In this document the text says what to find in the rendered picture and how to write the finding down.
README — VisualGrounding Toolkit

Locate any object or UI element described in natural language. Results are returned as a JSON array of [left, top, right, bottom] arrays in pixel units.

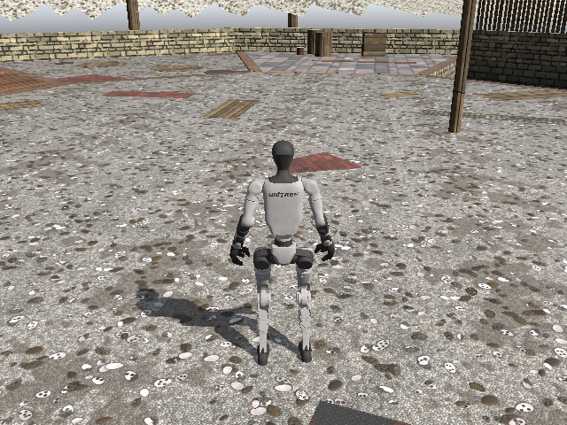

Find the left robot upper arm
[[241, 179, 265, 228]]

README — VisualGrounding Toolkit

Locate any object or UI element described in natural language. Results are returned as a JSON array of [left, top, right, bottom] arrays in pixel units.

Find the humanoid robot head
[[268, 140, 299, 183]]

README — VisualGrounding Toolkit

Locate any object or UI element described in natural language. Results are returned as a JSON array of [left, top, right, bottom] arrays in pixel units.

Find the right robot hand
[[315, 241, 335, 261]]

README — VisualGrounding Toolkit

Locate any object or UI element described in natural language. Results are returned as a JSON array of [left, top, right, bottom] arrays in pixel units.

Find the robot right forearm
[[316, 214, 332, 246]]

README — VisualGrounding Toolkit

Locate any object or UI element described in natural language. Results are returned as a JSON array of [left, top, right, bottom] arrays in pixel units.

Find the right robot upper arm
[[302, 179, 326, 228]]

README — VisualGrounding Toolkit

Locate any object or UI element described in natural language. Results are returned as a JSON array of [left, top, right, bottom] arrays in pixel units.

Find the robot right foot
[[299, 340, 312, 363]]

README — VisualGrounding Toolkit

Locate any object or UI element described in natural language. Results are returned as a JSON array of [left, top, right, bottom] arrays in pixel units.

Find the robot left forearm
[[232, 214, 249, 249]]

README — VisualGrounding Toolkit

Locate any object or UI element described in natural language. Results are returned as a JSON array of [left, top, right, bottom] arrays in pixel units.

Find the left robot hand
[[230, 245, 250, 266]]

